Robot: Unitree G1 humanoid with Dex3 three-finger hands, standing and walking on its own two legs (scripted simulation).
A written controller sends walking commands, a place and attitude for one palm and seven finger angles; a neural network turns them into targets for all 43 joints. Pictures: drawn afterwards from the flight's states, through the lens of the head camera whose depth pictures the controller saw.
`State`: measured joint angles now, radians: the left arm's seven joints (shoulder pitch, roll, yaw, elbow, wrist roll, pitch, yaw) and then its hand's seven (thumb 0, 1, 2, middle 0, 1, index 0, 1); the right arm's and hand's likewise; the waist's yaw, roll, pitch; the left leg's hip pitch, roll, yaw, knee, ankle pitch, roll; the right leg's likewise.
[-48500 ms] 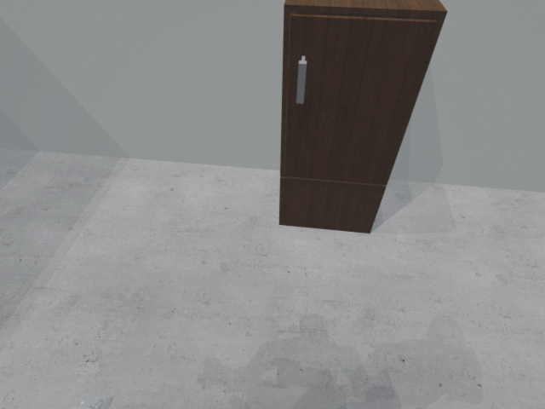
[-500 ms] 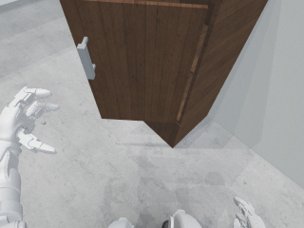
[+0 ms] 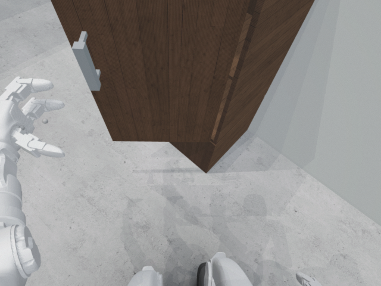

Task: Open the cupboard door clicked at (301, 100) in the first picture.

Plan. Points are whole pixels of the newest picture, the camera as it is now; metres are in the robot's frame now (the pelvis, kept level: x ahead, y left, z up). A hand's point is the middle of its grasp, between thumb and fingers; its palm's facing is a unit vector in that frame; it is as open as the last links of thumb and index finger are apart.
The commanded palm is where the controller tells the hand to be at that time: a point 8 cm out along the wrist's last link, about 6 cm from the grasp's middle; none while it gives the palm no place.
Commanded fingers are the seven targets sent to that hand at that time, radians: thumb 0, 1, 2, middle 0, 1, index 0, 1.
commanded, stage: move the hooked fingers beside the handle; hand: left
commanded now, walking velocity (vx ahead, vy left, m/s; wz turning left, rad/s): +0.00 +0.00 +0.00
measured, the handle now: (89, 62) +0.60 +0.23 +0.06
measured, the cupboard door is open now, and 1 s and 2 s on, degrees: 44 44 44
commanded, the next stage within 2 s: slide the fingers in behind the handle in 1.66 s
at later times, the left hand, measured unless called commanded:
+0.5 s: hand (57, 90) +0.50 +0.28 +0.07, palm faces -0.02 -1.00 -0.02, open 14.0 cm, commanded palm +0.49 +0.32 +0.06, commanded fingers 0.00 -0.50 0.30 -0.30 -1.20 -0.30 -1.20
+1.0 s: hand (62, 77) +0.55 +0.28 +0.06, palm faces -0.02 -1.00 -0.02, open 14.0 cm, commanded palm +0.53 +0.32 +0.06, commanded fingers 0.00 -0.50 0.30 -0.30 -1.20 -0.30 -1.20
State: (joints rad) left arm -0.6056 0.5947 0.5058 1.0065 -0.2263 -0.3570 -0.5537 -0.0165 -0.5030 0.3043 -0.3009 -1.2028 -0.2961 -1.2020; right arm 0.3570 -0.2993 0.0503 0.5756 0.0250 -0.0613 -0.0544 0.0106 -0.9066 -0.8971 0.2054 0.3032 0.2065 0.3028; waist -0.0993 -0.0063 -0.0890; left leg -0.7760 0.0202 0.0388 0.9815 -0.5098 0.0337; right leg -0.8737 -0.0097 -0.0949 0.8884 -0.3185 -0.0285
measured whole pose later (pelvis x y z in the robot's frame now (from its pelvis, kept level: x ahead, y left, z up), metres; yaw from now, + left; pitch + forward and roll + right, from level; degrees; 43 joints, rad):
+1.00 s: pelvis +0.02 +0.01 -0.01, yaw -2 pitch +27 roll -5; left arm -0.97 0.85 0.59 1.24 -0.08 -0.32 -0.52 -0.02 -0.50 0.30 -0.30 -1.20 -0.30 -1.20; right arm 0.44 -0.30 0.08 0.55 -0.01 0.12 -0.01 0.00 -0.91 -0.90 0.21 0.30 0.21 0.30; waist -0.23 0.01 -0.08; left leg -0.98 0.05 0.03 1.06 -0.55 0.05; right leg -1.05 0.02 -0.11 0.90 -0.32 -0.01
